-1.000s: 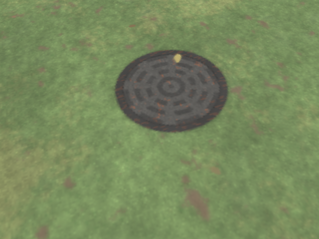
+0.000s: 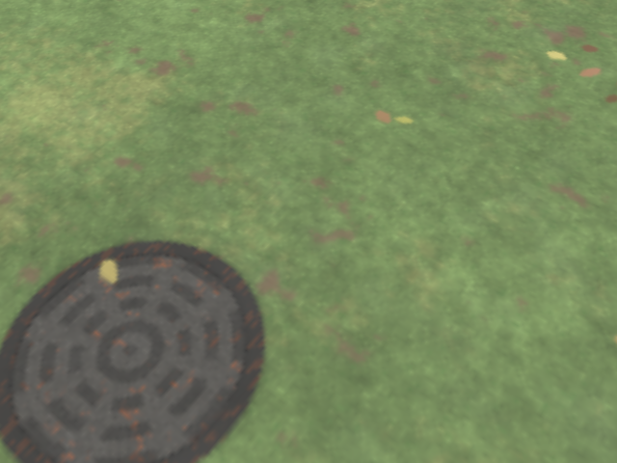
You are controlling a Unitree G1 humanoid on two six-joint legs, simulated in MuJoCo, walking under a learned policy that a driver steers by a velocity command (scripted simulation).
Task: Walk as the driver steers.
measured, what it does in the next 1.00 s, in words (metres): steps on the spot, turning right: left foot, then right foot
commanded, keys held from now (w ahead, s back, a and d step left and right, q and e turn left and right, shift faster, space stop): e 0.60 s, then no key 0.24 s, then w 0.16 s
